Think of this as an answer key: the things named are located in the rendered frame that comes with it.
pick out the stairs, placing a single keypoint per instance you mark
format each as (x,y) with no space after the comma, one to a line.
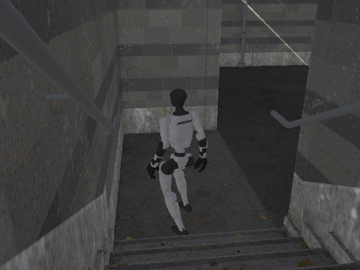
(261,249)

